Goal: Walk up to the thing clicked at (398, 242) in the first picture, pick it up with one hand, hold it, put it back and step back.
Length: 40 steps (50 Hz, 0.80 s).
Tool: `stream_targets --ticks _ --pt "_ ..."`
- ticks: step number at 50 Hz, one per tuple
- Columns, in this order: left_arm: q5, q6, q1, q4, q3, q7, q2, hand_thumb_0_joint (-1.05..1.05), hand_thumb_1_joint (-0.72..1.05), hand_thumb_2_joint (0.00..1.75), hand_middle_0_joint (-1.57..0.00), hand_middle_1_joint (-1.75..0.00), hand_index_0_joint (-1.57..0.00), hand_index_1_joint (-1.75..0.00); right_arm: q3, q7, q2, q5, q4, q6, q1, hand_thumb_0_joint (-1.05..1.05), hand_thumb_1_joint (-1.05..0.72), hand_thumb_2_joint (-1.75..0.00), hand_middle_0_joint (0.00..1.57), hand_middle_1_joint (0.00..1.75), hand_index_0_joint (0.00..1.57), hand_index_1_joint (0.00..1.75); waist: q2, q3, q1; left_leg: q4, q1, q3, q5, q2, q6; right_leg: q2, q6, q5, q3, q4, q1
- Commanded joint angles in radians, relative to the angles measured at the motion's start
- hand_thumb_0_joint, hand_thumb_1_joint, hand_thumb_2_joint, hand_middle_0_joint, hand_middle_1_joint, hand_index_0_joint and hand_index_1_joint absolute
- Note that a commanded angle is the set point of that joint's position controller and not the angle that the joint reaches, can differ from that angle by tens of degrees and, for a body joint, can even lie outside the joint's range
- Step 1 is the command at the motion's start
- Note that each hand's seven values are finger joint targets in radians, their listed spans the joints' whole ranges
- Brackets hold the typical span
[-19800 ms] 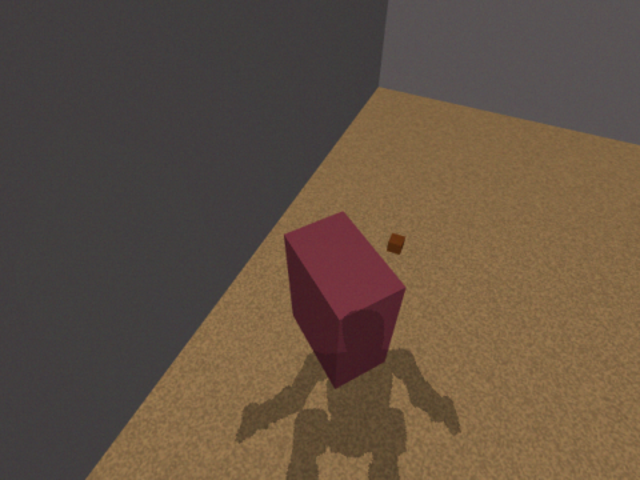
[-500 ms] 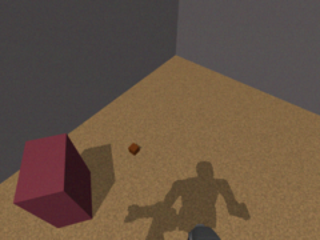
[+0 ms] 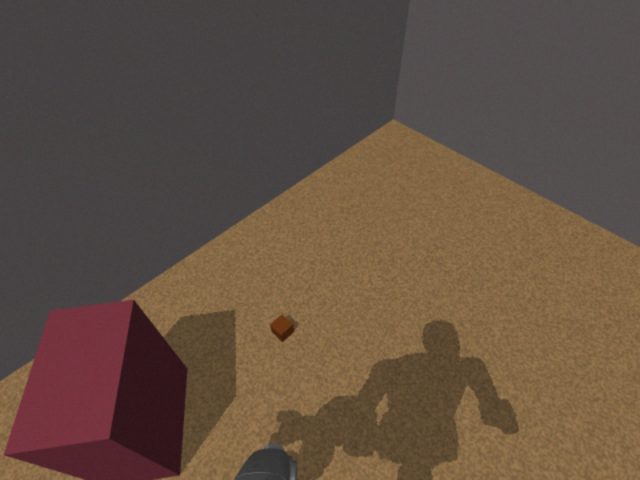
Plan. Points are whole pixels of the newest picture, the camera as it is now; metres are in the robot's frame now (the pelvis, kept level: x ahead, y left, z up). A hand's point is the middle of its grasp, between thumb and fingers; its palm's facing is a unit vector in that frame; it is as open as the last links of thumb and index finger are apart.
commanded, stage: walk up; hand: left
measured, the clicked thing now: (282, 328) +0.67 +0.19 -0.74
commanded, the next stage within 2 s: none
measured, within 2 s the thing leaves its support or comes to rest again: neither
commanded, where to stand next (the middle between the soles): +0.29 +0.02 m, yaw -1 degrees
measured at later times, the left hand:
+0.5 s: hand (140, 437) +0.19 +0.29 -0.14, palm faces -0.06 -0.91 -0.40, open 7.4 cm
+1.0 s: hand (180, 377) +0.29 +0.26 -0.16, palm faces +0.00 -0.93 -0.38, open 7.4 cm
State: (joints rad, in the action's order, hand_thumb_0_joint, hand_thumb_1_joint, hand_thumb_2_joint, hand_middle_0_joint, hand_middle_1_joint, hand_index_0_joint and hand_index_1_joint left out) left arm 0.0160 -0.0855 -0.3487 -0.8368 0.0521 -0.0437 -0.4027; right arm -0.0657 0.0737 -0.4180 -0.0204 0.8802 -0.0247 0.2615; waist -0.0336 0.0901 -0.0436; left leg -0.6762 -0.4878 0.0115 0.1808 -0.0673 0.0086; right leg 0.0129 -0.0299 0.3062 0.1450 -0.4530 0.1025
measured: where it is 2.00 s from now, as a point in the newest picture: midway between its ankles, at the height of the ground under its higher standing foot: (335, 469)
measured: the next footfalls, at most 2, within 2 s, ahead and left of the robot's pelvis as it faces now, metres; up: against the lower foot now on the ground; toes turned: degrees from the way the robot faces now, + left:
left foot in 0.08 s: +0.18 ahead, +0.13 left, +0.00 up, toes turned +5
right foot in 0.54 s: +0.29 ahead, -0.12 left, +0.00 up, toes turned -4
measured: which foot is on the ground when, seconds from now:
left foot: up 0.00-0.06, down 0.08-0.56, up 0.58-0.94, down 0.96-1.00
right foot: down 0.00-0.12, up 0.14-0.52, down 0.54-1.00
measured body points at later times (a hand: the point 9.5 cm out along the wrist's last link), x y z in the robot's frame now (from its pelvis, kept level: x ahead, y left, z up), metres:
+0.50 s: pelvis +0.15 +0.01 -0.01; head +0.16 +0.00 +0.44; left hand +0.20 +0.34 -0.11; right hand +0.20 -0.32 -0.12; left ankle +0.14 +0.13 -0.74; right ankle +0.25 -0.13 -0.72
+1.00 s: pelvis +0.21 +0.00 -0.02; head +0.22 +0.00 +0.43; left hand +0.29 +0.31 -0.13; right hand +0.29 -0.32 -0.14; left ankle +0.25 +0.14 -0.74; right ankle +0.25 -0.12 -0.74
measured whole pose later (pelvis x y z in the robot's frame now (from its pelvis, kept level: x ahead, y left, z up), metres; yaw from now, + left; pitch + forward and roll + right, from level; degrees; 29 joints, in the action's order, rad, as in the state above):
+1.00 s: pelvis +0.21 +0.00 -0.02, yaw +1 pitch -4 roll +1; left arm 0.00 -0.02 -0.19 -0.91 0.01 0.00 -0.39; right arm -0.04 0.01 -0.38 -0.02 0.98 0.00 0.19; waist 0.03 0.10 -0.02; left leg -0.62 -0.30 -0.01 0.26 -0.01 -0.02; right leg 0.07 -0.01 0.30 0.06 -0.69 0.33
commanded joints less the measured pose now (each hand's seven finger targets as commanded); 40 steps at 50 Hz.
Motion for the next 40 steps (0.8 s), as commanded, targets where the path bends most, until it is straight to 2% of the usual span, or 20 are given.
stream_targets --ticks 1,3,4,5,6,7,8,9,10,12,20,24,26,27,28,29,30,34,37,40 --pt "-0.006 -0.015 -0.005 0.076 0.082 0.016 -0.283 0.0 0.9 0.9 -0.2 -0.3 -0.2 -0.3 -0.047 -0.004 -0.155 0.001 -0.106 -0.05 -0.064 0.0 -0.9 -0.9 0.2 0.3 0.2 0.3 0.135 -0.035 0.0 0.1 0.105 -0.059 0.003 0.001 0.021 0.273 -0.164 -0.186 -0.177 0.099 0.054" --pt "-0.006 -0.007 0.001 0.08 0.066 0.018 -0.266 0.0 0.9 0.9 -0.2 -0.3 -0.2 -0.3 -0.057 -0.012 -0.171 -0.003 -0.078 -0.06 0.021 0.0 -0.9 -0.9 0.2 0.3 0.2 0.3 0.066 -0.067 0.055 0.158 0.298 -0.092 0.01 0.047 0.038 0.224 -0.135 -0.224 -0.118 -0.056 0.147" --pt "-0.004 -0.004 -0.029 0.084 0.049 0.017 -0.22 0.0 0.9 0.9 -0.2 -0.3 -0.2 -0.3 -0.076 -0.022 -0.219 -0.007 -0.043 -0.067 0.135 0.0 -0.9 -0.9 0.2 0.3 0.2 0.3 -0.07 -0.147 0.106 0.199 0.48 -0.037 0.088 0.038 0.073 0.162 -0.103 -0.279 -0.069 -0.288 0.218" --pt "-0.019 -0.003 -0.079 0.094 0.027 0.018 -0.149 0.0 0.9 0.9 -0.2 -0.3 -0.2 -0.3 -0.102 -0.036 -0.304 -0.023 -0.048 -0.072 0.214 0.0 -0.9 -0.9 0.2 0.3 0.2 0.3 -0.29 -0.217 0.129 0.279 0.637 0.298 0.215 -0.168 0.149 0.065 -0.037 -0.094 -0.025 -0.567 0.416" --pt "-0.021 0.008 -0.103 0.079 0.028 0.023 -0.151 0.0 0.9 0.9 -0.2 -0.3 -0.2 -0.3 -0.102 -0.048 -0.332 -0.007 -0.082 -0.074 0.186 0.0 -0.9 -0.9 0.2 0.3 0.2 0.3 -0.241 -0.191 0.108 0.387 0.666 0.627 0.261 -0.338 0.22 -0.047 -0.013 0.222 -0.08 -0.664 0.586" --pt "-0.01 0.019 -0.062 0.062 0.051 0.036 -0.251 0.0 0.9 0.9 -0.2 -0.3 -0.2 -0.3 -0.107 -0.045 -0.335 0.023 -0.08 -0.068 0.172 0.0 -0.9 -0.9 0.2 0.3 0.2 0.3 -0.147 -0.168 0.121 0.39 0.599 0.645 0.24 -0.372 0.279 0.026 -0.025 0.251 -0.167 -0.724 0.564" --pt "-0.011 0.017 -0.027 0.061 0.047 0.035 -0.261 0.0 0.9 0.9 -0.2 -0.3 -0.2 -0.3 -0.098 -0.049 -0.302 0.029 -0.081 -0.063 0.151 0.0 -0.9 -0.9 0.2 0.3 0.2 0.3 -0.087 -0.112 0.111 0.385 0.511 0.542 0.107 -0.335 0.27 0.039 -0.023 0.205 -0.201 -0.748 0.553" --pt "-0.015 0.019 -0.029 0.049 0.044 0.03 -0.244 0.0 0.9 0.9 -0.2 -0.3 -0.2 -0.3 -0.079 -0.052 -0.263 0.03 -0.093 -0.065 0.114 0.0 -0.9 -0.9 0.2 0.3 0.2 0.3 -0.053 -0.079 0.09 0.381 0.45 0.372 -0.027 -0.269 0.215 0.051 -0.021 0.134 -0.243 -0.71 0.512" --pt "-0.02 0.023 -0.054 0.028 0.048 0.025 -0.231 0.0 0.9 0.9 -0.2 -0.3 -0.2 -0.3 -0.065 -0.055 -0.237 0.028 -0.102 -0.069 0.079 0.0 -0.9 -0.9 0.2 0.3 0.2 0.3 -0.065 -0.052 0.066 0.382 0.396 0.266 -0.065 -0.226 0.179 0.066 -0.018 0.082 -0.25 -0.668 0.476" --pt "-0.024 0.031 -0.094 0.003 0.05 0.013 -0.218 0.0 0.9 0.9 -0.2 -0.3 -0.2 -0.3 -0.059 -0.052 -0.227 0.029 -0.104 -0.075 0.05 0.0 -0.9 -0.9 0.2 0.3 0.2 0.3 -0.1 -0.032 0.038 0.4 0.289 0.148 -0.044 -0.178 0.17 0.073 -0.004 0.021 -0.203 -0.617 0.405" --pt "-0.008 0.021 0.021 0.014 0.058 -0.01 -0.204 0.0 0.9 0.9 -0.2 -0.3 -0.2 -0.3 -0.071 -0.035 -0.259 0.006 -0.138 -0.063 0.033 0.0 -0.9 -0.9 0.2 0.3 0.2 0.3 -0.157 0.054 0.066 0.479 0.165 0.097 0.292 -0.169 0.214 0.093 0.039 -0.075 -0.117 -0.292 0.342" --pt "0.0 0.004 -0.009 -0.016 0.055 0.008 -0.184 0.0 0.9 0.9 -0.2 -0.3 -0.2 -0.3 -0.058 -0.038 -0.237 0.012 -0.144 -0.041 0.001 0.0 -0.9 -0.9 0.2 0.3 0.2 0.3 -0.08 -0.003 0.027 0.319 0.153 0.077 0.131 -0.168 0.197 0.045 0.024 -0.12 -0.095 -0.163 0.187" --pt "0.003 -0.013 -0.089 -0.046 0.061 0.028 -0.204 0.0 0.9 0.9 -0.2 -0.3 -0.2 -0.3 -0.034 -0.042 -0.173 0.018 -0.149 -0.031 0.002 0.0 -0.9 -0.9 0.2 0.3 0.2 0.3 0.049 -0.094 -0.015 0.089 0.154 0.006 0.002 -0.104 0.138 0.018 0.013 -0.152 -0.104 -0.028 0.007" --pt "0.01 -0.023 -0.11 -0.042 0.074 0.041 -0.253 0.0 0.9 0.9 -0.2 -0.3 -0.2 -0.3 -0.011 -0.046 -0.108 0.026 -0.143 -0.031 0.058 0.0 -0.9 -0.9 0.2 0.3 0.2 0.3 0.22 -0.145 -0.023 -0.125 0.122 -0.063 0.05 -0.024 0.088 0.137 -0.018 -0.14 -0.27 0.08 -0.056" --pt "0.009 -0.027 -0.082 -0.014 0.084 0.049 -0.32 0.0 0.9 0.9 -0.2 -0.3 -0.2 -0.3 0.009 -0.047 -0.061 0.025 -0.143 -0.024 0.109 0.0 -0.9 -0.9 0.2 0.3 0.2 0.3 0.352 -0.14 0.008 -0.281 -0.04 -0.068 0.339 0.087 0.028 0.345 -0.089 -0.15 -0.619 0.152 -0.105" --pt "-0.004 -0.017 -0.044 -0.001 0.083 0.047 -0.331 0.0 0.9 0.9 -0.2 -0.3 -0.2 -0.3 -0.017 -0.06 -0.163 0.018 -0.121 -0.009 0.106 0.0 -0.9 -0.9 0.2 0.3 0.2 0.3 0.226 -0.109 0.003 -0.338 -0.061 -0.001 0.391 0.071 0.027 0.395 -0.197 -0.153 -0.668 0.145 -0.068" --pt "-0.011 -0.01 -0.035 0.003 0.082 0.049 -0.333 0.0 0.9 0.9 -0.2 -0.3 -0.2 -0.3 -0.027 -0.07 -0.194 0.014 -0.105 -0.004 0.097 0.0 -0.9 -0.9 0.2 0.3 0.2 0.3 0.233 -0.092 -0.002 -0.38 -0.075 0.012 0.42 0.045 0.03 0.409 -0.245 -0.169 -0.683 0.128 -0.033" --pt "-0.019 -0.007 0.006 0.009 0.053 0.062 -0.261 0.0 0.9 0.9 -0.2 -0.3 -0.2 -0.3 -0.028 -0.064 -0.175 0.022 -0.058 0.007 0.084 0.0 -0.9 -0.9 0.2 0.3 0.2 0.3 0.193 -0.093 0.023 -0.343 -0.043 0.072 0.252 0.034 0.015 0.257 -0.137 -0.348 -0.378 0.093 -0.004" --pt "-0.01 -0.006 0.019 0.024 0.043 0.065 -0.24 0.0 0.9 0.9 -0.2 -0.3 -0.2 -0.3 -0.019 -0.064 -0.15 0.017 -0.045 0.015 0.062 0.0 -0.9 -0.9 0.2 0.3 0.2 0.3 0.189 -0.126 0.017 -0.26 0.02 0.053 0.205 0.04 -0.003 0.236 -0.161 -0.478 -0.291 0.066 0.021" --pt "-0.003 0.006 0.079 0.029 0.041 0.066 -0.231 0.0 0.9 0.9 -0.2 -0.3 -0.2 -0.3 -0.013 -0.065 -0.131 0.017 -0.021 0.017 0.032 0.0 -0.9 -0.9 0.2 0.3 0.2 0.3 0.217 -0.116 0.025 -0.103 0.106 0.016 0.162 0.026 -0.019 0.229 -0.157 -0.44 -0.23 0.047 0.097"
